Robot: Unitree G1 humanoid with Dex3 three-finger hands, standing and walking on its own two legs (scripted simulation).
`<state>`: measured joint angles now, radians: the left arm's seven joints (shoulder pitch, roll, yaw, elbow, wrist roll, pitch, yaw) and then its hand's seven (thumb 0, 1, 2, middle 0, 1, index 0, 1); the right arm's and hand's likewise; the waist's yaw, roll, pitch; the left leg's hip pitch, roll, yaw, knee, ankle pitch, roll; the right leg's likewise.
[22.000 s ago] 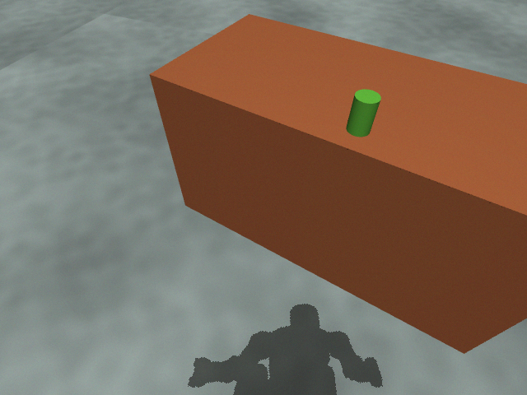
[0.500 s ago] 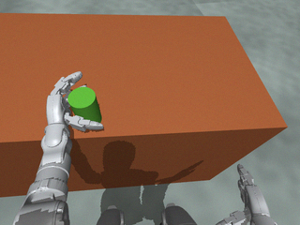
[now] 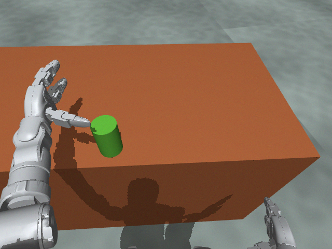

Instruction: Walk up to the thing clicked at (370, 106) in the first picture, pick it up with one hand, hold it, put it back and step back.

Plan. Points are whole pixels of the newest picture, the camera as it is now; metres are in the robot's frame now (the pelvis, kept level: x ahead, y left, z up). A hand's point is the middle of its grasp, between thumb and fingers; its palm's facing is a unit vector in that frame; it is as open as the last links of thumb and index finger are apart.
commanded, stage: rise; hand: left
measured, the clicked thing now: (107, 137) +0.40 +0.15 +0.02
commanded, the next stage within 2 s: sink last in 0.02 s
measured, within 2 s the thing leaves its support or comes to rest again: neither
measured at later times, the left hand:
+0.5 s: hand (35, 160) +0.28 +0.26 +0.11, palm faces +0.30 -0.91 -0.30, open 17.5 cm
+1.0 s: hand out of the picture +0.16 +0.28 +0.13, palm faces +0.45 -0.78 -0.43, open 17.4 cm
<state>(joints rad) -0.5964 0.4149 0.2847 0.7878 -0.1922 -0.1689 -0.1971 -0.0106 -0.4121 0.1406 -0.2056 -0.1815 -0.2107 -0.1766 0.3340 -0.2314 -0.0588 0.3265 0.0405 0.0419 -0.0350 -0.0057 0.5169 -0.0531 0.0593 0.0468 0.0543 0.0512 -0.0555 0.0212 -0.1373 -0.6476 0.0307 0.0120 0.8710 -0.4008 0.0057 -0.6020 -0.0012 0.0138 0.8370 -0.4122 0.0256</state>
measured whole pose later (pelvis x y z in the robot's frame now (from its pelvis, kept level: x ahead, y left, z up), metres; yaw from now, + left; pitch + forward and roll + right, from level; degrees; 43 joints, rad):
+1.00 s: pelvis -0.02 -0.01 +0.02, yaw +2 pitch +0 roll +0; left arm 0.47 0.35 0.37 -0.18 -0.06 -0.16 0.06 -0.01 -0.51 0.03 -0.04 -0.05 -0.05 -0.04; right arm 0.37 -0.23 -0.15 0.41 0.03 -0.10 -0.07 -0.01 0.55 -0.05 0.06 0.05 0.06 0.06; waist 0.06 0.04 -0.03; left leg -0.38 0.01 -0.01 0.67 -0.29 -0.01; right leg -0.34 -0.03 -0.01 0.68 -0.34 0.01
